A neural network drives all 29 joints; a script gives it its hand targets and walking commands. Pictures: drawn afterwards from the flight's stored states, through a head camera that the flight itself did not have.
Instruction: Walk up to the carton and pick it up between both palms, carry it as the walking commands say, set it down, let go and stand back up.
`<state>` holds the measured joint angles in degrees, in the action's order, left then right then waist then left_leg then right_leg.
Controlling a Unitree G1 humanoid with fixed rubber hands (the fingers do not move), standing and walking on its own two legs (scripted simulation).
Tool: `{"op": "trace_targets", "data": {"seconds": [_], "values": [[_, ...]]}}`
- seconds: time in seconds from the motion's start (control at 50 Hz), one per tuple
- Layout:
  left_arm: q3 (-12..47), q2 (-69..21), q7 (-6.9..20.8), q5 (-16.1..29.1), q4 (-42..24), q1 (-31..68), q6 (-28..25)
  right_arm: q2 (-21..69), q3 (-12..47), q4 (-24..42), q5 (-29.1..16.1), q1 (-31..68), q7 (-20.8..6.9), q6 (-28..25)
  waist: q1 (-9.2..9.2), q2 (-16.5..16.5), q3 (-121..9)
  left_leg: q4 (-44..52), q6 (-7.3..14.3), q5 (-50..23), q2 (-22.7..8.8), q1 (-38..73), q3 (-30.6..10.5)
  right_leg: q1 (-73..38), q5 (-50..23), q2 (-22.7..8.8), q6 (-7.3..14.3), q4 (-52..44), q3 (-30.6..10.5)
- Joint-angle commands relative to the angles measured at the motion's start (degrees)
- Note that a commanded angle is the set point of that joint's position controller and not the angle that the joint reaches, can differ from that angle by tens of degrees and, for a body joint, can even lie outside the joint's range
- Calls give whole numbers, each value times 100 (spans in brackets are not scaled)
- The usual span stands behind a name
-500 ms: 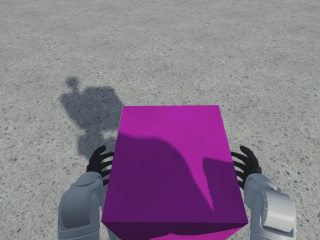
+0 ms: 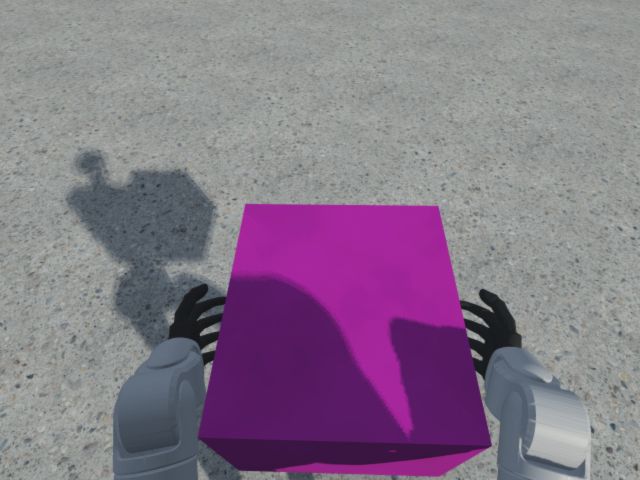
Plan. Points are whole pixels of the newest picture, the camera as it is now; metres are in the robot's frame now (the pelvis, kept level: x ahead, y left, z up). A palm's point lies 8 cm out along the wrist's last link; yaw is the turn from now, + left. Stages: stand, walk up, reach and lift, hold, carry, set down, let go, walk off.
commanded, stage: carry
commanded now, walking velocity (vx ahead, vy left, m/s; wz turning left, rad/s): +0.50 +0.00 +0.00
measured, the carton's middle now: (339, 336) +0.31 -0.01 -0.01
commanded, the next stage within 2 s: none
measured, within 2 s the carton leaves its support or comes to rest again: neither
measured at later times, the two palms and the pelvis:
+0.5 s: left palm (246, 169) +0.57 +0.15 +0.06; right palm (450, 164) +0.60 -0.19 +0.06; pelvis +0.33 -0.04 +0.00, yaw +4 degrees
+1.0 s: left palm (254, 91) +0.81 +0.17 +0.07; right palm (422, 94) +0.81 -0.18 +0.08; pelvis +0.55 -0.01 -0.01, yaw +1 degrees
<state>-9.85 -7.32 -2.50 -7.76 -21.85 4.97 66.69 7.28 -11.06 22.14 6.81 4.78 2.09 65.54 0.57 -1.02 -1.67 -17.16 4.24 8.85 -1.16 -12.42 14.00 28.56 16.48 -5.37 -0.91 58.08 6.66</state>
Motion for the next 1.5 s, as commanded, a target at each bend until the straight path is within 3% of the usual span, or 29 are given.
{"op": "trace_targets", "data": {"seconds": [0.0, 0.16, 0.22, 0.24, 0.26, 0.28, 0.3, 0.34, 0.36, 0.38, 0.48, 0.56, 0.62, 0.64, 0.66, 0.68, 0.7, 0.74, 0.78, 0.8, 0.84, 0.86, 0.9, 0.98, 1.04, 1.24, 1.36, 1.4, 1.48], "values": [[4603, -4791, 1348, 2466, -674, 2638, -112, 4671, 4413, 478, -2500, 2512, -1547, 0, -11, 767, -1590, 914, 589, -912, -1572, 1885, -1305, 601, -404, -208, -18, -860, -71], [4654, -4519, 1359, 2468, -690, 2579, 74, 4348, 4392, 599, -2326, 2472, -1513, 163, 35, 830, -919, 677, 106, -2086, -1303, 1907, -477, 160, -1394, 86, 166, -2712, 499], [4571, -4473, 1394, 2471, -514, 2526, 139, 4289, 4414, 550, -2275, 2580, -1493, 248, -114, 615, -1328, -776, -265, -3328, -1123, 1574, 29, -1337, -1425, 402, 277, -3280, 938], [4505, -4455, 1395, 2461, -385, 2401, 146, 4239, 4410, 529, -2261, 2632, -1495, 279, -245, 366, -1811, -1898, -374, -3042, -960, 782, 105, -2673, -1097, 328, 425, -3186, 785], [4423, -4378, 1385, 2407, -351, 2366, 141, 4178, 4376, 502, -2270, 2680, -1505, 314, -359, -444, -2243, -3527, -453, -1591, -735, -415, 59, -3755, -517, -740, 642, -3466, -740], [4416, -4439, 1384, 2395, -229, 2417, 111, 4311, 4465, 522, -2286, 2658, -1499, 337, -215, -1707, -2376, -5056, -568, 1537, 133, -2307, -363, -4813, -673, -1985, 1306, -4102, -3338], [4493, -4594, 1412, 2526, -309, 2504, 110, 4432, 4566, 441, -2266, 2621, -1507, 316, -176, -1228, -2280, -5695, -383, 1860, -130, -2815, -1055, -4701, -1385, -2047, 1398, -4228, -3176], [4546, -4874, 1423, 2510, -464, 2743, 29, 4751, 4626, 321, -2395, 2767, -1567, 242, -212, -340, -2086, -5639, -372, 1254, -504, -2704, -1333, -3991, -2216, -1843, 1321, -4235, -2062], [4584, -4988, 1435, 2563, -561, 2865, -26, 4870, 4635, 362, -2454, 2870, -1586, 185, -191, -127, -1906, -5215, -407, 1025, -636, -2582, -1365, -3577, -1956, -1715, 1146, -4351, -1653], [4594, -5071, 1461, 2635, -564, 2915, -56, 4927, 4615, 415, -2454, 2886, -1572, 135, -163, -192, -1892, -4749, -428, 897, -677, -2400, -1315, -3437, -2188, -1583, 991, -4396, -1246], [4598, -4795, 1517, 2748, -848, 2789, -117, 4809, 4602, 616, -2304, 2481, -1376, -22, -143, -657, -1557, -2643, -457, 303, -332, -1809, -719, -3277, -4110, -1075, 808, -4282, 107], [4493, -4615, 1507, 2597, -866, 2505, -30, 4598, 4604, 767, -2281, 2318, -1329, 62, -188, -907, -1425, -1435, -460, -614, 12, -1256, -286, -3299, -5042, -813, 595, -3847, 546], [4464, -4476, 1470, 2526, -819, 2409, 56, 4496, 4597, 698, -2297, 2261, -1374, 163, -56, -593, -1757, -223, -391, -2059, 147, 316, -68, -2876, -4182, -425, 194, -2696, 813], [4446, -4389, 1458, 2478, -769, 2368, 90, 4415, 4586, 641, -2314, 2299, -1393, 197, -19, -331, -2036, -429, -276, -3447, -304, 1330, -474, -2234, -3287, -225, -7, -2177, 747], [4492, -4349, 1458, 2470, -675, 2394, 138, 4328, 4483, 466, -2296, 2156, -1425, 240, 4, 509, -2370, -786, 43, -5831, -1284, 2275, -1526, -1511, -1069, 90, -211, -1454, 570], [4559, -4334, 1436, 2494, -659, 2563, 189, 4275, 4363, 280, -2311, 2095, -1472, 255, 52, 1269, -2685, -691, 610, -6422, -1988, 2784, -2394, -992, 1440, 378, -224, -925, 17], [4523, -4427, 1437, 2422, -560, 2446, 187, 4363, 4378, 318, -2321, 2142, -1488, 247, -24, 1057, -2730, -644, 657, -5950, -2027, 2629, -2290, -1022, 1804, 221, -158, -943, -365], [4552, -4617, 1450, 2436, -551, 2714, 134, 4600, 4413, 311, -2349, 2383, -1540, 206, -66, 840, -2373, -323, 466, -4584, -1691, 2203, -1845, -993, 1830, 109, -81, -2172, -347], [4670, -4849, 1436, 2529, -658, 2988, 81, 4767, 4472, 344, -2397, 2606, -1574, 177, -149, 917, -2263, -263, 104, -3190, -1261, 1682, -1250, -1659, 768, 105, -78, -3459, -24], [4701, -4893, 1429, 2571, -697, 3070, 78, 4784, 4425, 316, -2352, 2571, -1575, 165, -138, 793, -2266, -266, -61, -2628, -1103, 1487, -1139, -1920, 88, 60, -40, -3800, -33], [4644, -4914, 1430, 2543, -714, 3027, 98, 4743, 4436, 423, -2307, 2662, -1547, 155, -115, 223, -2181, -380, -220, -1858, -927, 1086, -928, -2110, -965, -393, 35, -3868, -416], [4584, -4866, 1446, 2515, -617, 3016, 119, 4724, 4444, 367, -2279, 2691, -1525, 170, -52, -73, -2124, -519, -224, -2049, -860, 1047, -970, -2152, -1917, -456, 53, -3541, -424], [4549, -4810, 1456, 2545, -552, 2987, 144, 4655, 4426, 311, -2253, 2616, -1497, 184, -59, -66, -2178, -844, -213, -3062, -888, 1046, -966, -2343, -2783, -479, 5, -3303, -267], [4453, -4751, 1462, 2451, -270, 2767, 205, 4567, 4403, 114, -2214, 2515, -1492, 244, -104, 35, -2193, -1188, -148, -4040, -901, 1113, -913, -2266, -3209, -426, -30, -3104, -219], [4398, -4761, 1466, 2443, -234, 2845, 218, 4610, 4425, 84, -2255, 2588, -1493, 260, -115, 82, -2116, -1293, -112, -4290, -832, 1081, -856, -2204, -3442, -361, -33, -3133, -194], [4381, -4763, 1480, 2557, -451, 2893, 192, 4677, 4487, 382, -2333, 2653, -1411, 224, -141, -128, -2032, -1073, -94, -3683, -399, 825, -620, -2436, -4640, -144, -13, -3221, -105], [4424, -4705, 1489, 2604, -545, 2779, 189, 4661, 4467, 405, -2295, 2506, -1369, 204, -176, 66, -2059, -1087, 20, -4386, -433, 1292, -633, -2128, -3980, 20, -104, -3620, -16], [4442, -4695, 1495, 2629, -571, 2778, 193, 4667, 4463, 401, -2274, 2448, -1352, 201, -185, -3, -2014, -1149, -19, -3982, -373, 985, -608, -2358, -4285, 7, -96, -3698, -55], [4393, -4658, 1494, 2619, -533, 2729, 197, 4660, 4474, 395, -2260, 2484, -1316, 188, -231, -366, -1924, -874, -193, -2392, -78, -108, -297, -3171, -5947, -134, -17, -3071, -201]]}}
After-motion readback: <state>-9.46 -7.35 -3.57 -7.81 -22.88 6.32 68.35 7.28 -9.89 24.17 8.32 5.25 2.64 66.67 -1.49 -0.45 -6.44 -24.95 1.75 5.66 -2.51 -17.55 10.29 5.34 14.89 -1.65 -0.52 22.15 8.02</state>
